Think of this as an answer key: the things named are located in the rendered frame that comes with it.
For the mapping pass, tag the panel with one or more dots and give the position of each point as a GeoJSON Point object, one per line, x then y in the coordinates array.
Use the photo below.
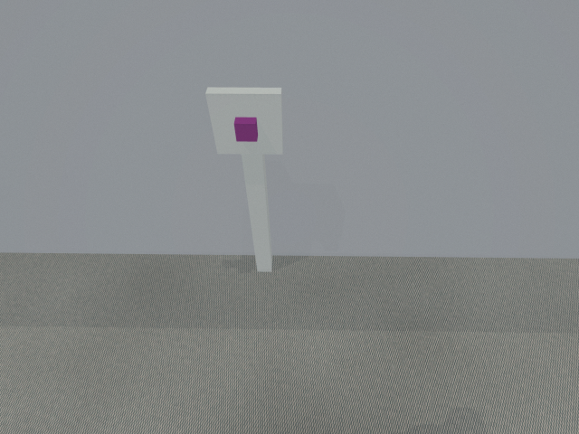
{"type": "Point", "coordinates": [265, 104]}

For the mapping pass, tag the button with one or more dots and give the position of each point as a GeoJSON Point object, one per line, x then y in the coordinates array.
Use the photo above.
{"type": "Point", "coordinates": [246, 129]}

